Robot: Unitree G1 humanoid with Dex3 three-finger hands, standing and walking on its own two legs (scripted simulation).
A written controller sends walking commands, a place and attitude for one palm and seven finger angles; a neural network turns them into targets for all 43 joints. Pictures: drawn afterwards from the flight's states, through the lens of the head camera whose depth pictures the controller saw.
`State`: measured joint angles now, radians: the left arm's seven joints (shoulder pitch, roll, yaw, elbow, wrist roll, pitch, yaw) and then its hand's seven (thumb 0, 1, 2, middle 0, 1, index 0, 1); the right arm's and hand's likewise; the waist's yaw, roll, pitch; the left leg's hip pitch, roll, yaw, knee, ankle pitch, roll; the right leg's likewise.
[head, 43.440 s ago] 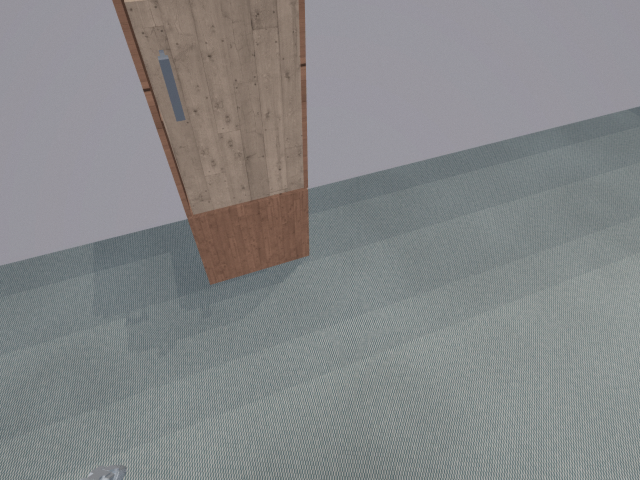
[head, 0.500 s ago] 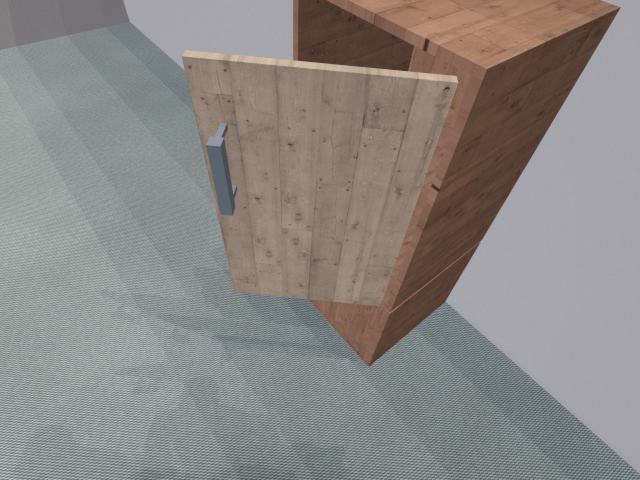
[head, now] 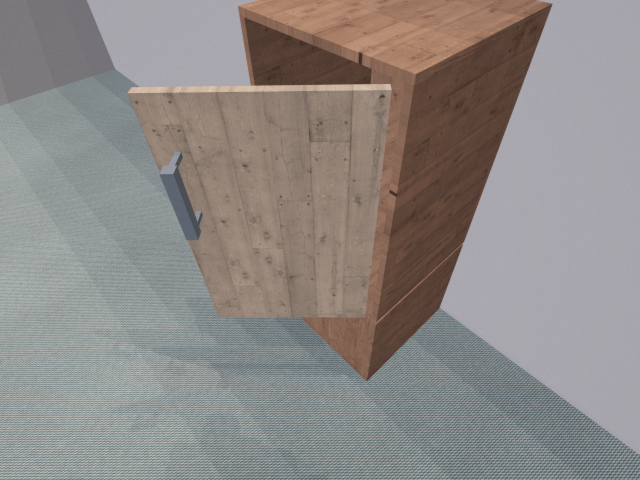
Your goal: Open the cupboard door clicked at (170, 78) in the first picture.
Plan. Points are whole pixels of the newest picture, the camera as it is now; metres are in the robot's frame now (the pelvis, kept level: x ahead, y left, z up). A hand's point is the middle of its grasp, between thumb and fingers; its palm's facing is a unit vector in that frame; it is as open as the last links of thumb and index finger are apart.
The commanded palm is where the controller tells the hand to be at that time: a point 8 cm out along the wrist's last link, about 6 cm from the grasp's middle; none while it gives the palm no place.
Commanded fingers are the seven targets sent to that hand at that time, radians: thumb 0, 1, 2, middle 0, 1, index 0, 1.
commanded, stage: come to a stop and stand still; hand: left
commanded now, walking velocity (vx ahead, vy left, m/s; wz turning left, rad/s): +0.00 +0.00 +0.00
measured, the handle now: (185, 197) +0.54 +0.23 +0.06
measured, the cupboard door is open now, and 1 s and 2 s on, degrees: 46 46 46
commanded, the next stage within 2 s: look again from close up in 0.92 s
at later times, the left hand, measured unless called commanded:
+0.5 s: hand out of the picture +0.02 +0.18 -0.17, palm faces +0.01 -0.98 -0.18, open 7.4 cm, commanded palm none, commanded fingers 0.00 0.90 0.90 -0.20 -0.30 -0.20 -0.30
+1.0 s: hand out of the picture +0.05 +0.23 -0.16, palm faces -0.01 -0.97 -0.23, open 7.4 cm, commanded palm none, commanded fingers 0.00 0.90 0.90 -0.20 -0.30 -0.20 -0.30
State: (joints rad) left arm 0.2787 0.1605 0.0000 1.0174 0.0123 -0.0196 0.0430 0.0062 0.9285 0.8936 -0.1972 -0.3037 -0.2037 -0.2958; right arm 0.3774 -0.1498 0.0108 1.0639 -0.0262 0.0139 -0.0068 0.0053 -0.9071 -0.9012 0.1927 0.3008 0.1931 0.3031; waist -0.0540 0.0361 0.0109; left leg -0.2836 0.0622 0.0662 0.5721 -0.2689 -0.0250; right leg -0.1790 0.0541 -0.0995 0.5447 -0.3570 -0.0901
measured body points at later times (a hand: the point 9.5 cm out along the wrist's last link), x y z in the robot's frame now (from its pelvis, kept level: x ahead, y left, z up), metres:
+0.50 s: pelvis +0.03 +0.01 +0.01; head +0.04 +0.02 +0.46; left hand +0.02 +0.24 -0.16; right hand +0.08 -0.22 -0.14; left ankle +0.02 +0.14 -0.73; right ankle -0.03 -0.06 -0.73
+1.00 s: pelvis +0.03 +0.03 +0.01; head +0.04 +0.04 +0.46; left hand +0.05 +0.28 -0.14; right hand +0.05 -0.20 -0.15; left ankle +0.02 +0.14 -0.73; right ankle -0.03 -0.06 -0.73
